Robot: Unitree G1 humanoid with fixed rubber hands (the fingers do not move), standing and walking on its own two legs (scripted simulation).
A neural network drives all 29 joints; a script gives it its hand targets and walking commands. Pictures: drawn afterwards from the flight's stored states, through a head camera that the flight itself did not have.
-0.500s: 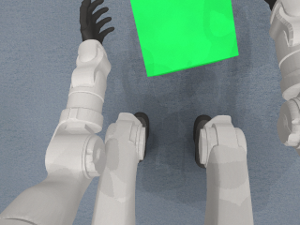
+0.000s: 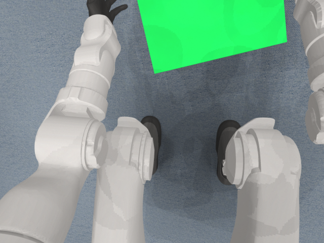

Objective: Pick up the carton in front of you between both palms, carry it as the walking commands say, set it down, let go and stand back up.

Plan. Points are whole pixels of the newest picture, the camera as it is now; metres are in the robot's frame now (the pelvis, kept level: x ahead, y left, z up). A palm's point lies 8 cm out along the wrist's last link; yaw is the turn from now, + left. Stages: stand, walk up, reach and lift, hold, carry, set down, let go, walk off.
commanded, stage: reach and lift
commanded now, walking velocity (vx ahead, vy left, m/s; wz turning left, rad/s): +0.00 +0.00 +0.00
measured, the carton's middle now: (203, 12) +0.52 -0.06 -0.25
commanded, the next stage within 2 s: none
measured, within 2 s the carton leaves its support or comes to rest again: leaves its support in 0.58 s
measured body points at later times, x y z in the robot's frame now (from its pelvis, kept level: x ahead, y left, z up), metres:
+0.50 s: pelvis +0.00 +0.00 +0.00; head +0.36 -0.06 +0.25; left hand +0.54 +0.11 -0.17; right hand +0.56 -0.20 -0.18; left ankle +0.13 +0.13 -0.34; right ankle +0.10 -0.12 -0.34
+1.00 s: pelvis -0.01 +0.01 +0.06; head +0.26 -0.06 +0.42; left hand +0.50 +0.09 -0.01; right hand +0.51 -0.21 -0.02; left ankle +0.13 +0.14 -0.34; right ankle +0.10 -0.12 -0.34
